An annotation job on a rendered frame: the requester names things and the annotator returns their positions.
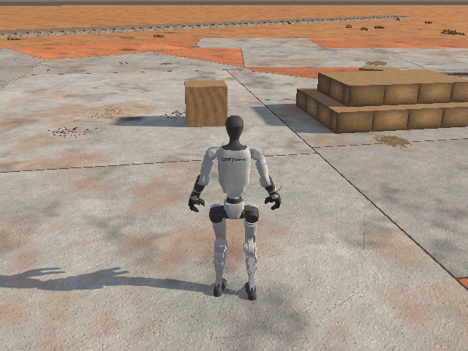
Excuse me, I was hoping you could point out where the right robot hand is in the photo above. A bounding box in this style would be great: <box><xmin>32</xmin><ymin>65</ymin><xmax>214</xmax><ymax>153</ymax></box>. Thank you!
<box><xmin>265</xmin><ymin>195</ymin><xmax>281</xmax><ymax>210</ymax></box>

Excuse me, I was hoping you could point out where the right robot shin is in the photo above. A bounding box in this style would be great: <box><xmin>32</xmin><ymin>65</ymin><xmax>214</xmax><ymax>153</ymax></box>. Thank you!
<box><xmin>246</xmin><ymin>242</ymin><xmax>257</xmax><ymax>291</ymax></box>

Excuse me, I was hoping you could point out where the robot right upper arm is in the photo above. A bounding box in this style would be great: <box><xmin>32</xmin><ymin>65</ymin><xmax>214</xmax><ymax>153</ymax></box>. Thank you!
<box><xmin>249</xmin><ymin>147</ymin><xmax>271</xmax><ymax>187</ymax></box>

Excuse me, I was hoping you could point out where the left robot hand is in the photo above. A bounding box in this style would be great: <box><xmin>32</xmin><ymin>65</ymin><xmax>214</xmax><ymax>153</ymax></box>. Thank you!
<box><xmin>188</xmin><ymin>198</ymin><xmax>205</xmax><ymax>212</ymax></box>

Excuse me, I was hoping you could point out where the right robot foot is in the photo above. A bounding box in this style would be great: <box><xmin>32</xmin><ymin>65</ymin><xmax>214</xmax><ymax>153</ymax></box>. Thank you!
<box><xmin>245</xmin><ymin>282</ymin><xmax>257</xmax><ymax>301</ymax></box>

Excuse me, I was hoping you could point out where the left robot forearm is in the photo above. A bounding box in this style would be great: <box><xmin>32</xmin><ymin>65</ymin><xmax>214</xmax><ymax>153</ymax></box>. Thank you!
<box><xmin>190</xmin><ymin>175</ymin><xmax>205</xmax><ymax>200</ymax></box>

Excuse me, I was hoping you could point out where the right robot forearm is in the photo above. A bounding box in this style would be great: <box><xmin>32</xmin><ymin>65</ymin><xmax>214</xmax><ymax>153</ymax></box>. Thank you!
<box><xmin>265</xmin><ymin>176</ymin><xmax>279</xmax><ymax>199</ymax></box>

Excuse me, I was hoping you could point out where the robot left upper arm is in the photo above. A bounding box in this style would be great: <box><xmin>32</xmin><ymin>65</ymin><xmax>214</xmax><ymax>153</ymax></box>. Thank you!
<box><xmin>197</xmin><ymin>147</ymin><xmax>219</xmax><ymax>186</ymax></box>

